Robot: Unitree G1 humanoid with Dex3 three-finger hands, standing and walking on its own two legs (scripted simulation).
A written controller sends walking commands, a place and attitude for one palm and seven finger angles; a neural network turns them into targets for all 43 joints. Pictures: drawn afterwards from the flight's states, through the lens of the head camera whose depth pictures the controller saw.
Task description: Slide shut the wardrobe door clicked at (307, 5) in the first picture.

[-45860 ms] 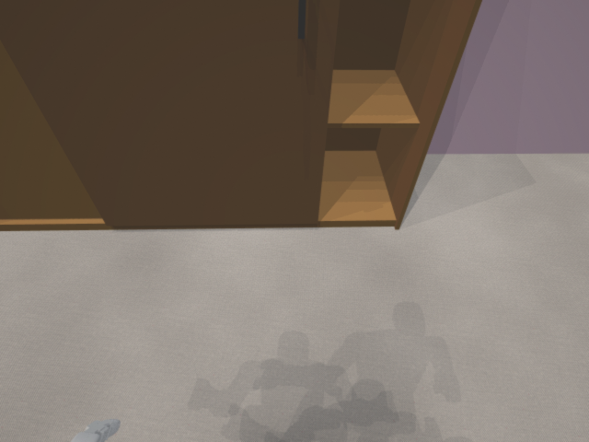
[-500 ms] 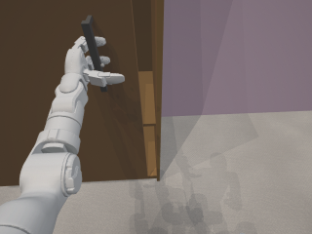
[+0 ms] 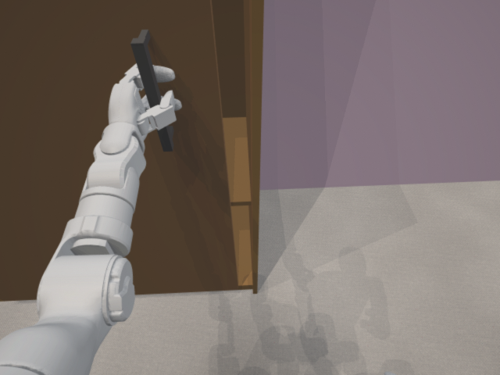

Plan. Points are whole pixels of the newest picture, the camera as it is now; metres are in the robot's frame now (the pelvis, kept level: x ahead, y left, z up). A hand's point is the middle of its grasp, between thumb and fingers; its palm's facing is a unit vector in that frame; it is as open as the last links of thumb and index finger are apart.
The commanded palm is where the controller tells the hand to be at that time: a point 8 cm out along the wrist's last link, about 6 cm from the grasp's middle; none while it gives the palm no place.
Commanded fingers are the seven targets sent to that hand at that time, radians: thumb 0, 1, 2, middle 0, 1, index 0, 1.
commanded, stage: grip the handle and tug to test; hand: left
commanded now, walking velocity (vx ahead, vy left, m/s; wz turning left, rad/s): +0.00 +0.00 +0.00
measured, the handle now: (157, 96) +0.52 +0.16 +0.19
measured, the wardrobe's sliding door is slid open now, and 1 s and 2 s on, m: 0.06 0.06 0.05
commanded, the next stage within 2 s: tug the door sideways, standing still in 0.72 s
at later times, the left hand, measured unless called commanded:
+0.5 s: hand (167, 109) +0.47 +0.13 +0.20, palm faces +0.06 -1.00 +0.02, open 5.2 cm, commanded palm +0.43 +0.18 +0.19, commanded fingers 0.00 0.90 0.90 -0.45 -1.40 -0.45 -1.40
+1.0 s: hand (167, 111) +0.46 +0.13 +0.20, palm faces +0.06 -1.00 +0.01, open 5.5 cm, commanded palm +0.44 +0.16 +0.19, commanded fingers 0.00 0.90 0.90 -0.45 -1.40 -0.45 -1.40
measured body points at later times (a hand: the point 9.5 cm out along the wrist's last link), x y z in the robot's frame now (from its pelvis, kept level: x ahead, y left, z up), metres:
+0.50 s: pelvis +0.01 -0.01 +0.00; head +0.02 -0.02 +0.45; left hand +0.46 +0.18 +0.20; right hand +0.10 -0.26 -0.12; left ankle -0.01 +0.11 -0.74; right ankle -0.02 -0.11 -0.74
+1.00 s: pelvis +0.03 +0.00 +0.00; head +0.04 -0.01 +0.45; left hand +0.45 +0.18 +0.20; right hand +0.17 -0.25 -0.11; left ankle -0.01 +0.12 -0.74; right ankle -0.02 -0.11 -0.74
